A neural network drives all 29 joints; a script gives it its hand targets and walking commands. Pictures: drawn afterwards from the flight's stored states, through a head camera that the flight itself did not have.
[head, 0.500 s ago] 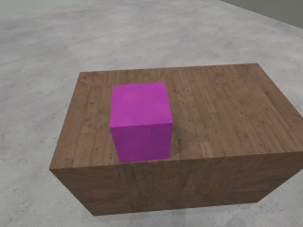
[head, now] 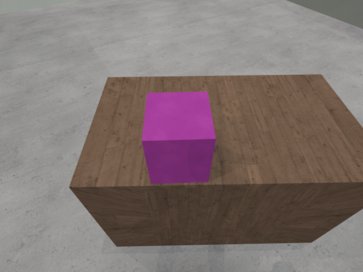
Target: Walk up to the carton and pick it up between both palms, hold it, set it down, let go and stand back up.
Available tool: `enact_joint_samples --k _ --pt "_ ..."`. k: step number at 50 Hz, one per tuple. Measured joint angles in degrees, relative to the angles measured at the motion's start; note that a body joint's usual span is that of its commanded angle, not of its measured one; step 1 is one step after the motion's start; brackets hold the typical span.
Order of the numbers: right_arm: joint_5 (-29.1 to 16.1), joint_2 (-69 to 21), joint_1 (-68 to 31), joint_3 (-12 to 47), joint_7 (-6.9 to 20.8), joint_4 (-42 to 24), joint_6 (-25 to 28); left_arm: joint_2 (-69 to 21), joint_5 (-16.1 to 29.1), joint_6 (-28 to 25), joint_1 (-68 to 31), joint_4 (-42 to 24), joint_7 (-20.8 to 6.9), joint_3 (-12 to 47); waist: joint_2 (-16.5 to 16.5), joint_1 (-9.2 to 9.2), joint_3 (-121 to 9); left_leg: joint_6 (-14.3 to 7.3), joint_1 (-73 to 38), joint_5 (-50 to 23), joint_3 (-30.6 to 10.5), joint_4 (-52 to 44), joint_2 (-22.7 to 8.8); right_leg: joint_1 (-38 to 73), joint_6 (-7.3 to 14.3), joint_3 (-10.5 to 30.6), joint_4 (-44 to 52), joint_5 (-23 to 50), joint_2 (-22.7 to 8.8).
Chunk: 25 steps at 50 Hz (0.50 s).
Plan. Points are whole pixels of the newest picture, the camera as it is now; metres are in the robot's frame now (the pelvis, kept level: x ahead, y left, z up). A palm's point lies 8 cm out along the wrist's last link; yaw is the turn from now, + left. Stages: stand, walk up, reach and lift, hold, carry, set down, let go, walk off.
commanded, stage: walk up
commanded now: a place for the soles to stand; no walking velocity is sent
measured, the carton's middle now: (178, 138) +0.48 +0.04 -0.03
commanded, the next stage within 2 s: reach and lift in 0.54 s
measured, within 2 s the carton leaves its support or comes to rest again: neither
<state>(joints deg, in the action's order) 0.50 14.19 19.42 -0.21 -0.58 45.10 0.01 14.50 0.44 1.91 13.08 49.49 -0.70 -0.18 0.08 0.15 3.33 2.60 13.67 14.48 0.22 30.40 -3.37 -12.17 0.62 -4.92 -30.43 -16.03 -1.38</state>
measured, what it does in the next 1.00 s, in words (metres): stands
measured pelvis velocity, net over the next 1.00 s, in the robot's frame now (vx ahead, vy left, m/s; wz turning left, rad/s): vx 0.01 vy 0.00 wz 0.02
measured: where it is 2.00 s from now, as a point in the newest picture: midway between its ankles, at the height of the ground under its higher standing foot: outside the picture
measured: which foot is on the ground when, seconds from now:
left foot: down 0.00-1.00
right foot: down 0.00-1.00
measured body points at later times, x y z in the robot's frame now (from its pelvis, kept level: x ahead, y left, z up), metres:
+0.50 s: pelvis -0.01 +0.00 +0.00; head +0.01 +0.01 +0.45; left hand +0.04 +0.27 -0.14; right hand +0.07 -0.25 -0.13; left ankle +0.02 +0.15 -0.73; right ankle +0.01 -0.11 -0.73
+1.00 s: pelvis +0.01 +0.00 +0.00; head +0.01 +0.01 +0.45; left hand +0.16 +0.23 -0.10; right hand +0.16 -0.24 -0.10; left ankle +0.02 +0.15 -0.73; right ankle +0.00 -0.11 -0.73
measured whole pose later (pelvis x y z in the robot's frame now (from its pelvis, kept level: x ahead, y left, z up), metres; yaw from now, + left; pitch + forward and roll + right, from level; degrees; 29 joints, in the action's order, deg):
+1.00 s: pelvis +0.01 +0.00 +0.00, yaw +1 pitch -5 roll +0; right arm 0.3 11.0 9.7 0.0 0.5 43.5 5.0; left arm 10.3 -1.8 23.1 9.5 27.0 -0.1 -3.6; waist 2.7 -0.2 3.9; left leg 3.1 10.3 15.6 0.8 30.5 -3.7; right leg -9.1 0.8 -3.4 -31.9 -18.3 -0.8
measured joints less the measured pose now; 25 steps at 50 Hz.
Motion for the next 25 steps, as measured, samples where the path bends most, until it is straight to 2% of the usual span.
enact_joint_samples --k 25 --pt "0.16 -0.33 0.15 -0.49 0.21 -0.64 0.38 0.13 -0.31 -0.49 1.95 0.65 0.01 -0.08 -0.12 0.34 -0.34 -0.51 2.99 -0.81 -3.41 1.32 1.93 -1.04 -0.58 -3.00 -0.78 -0.28 -1.69"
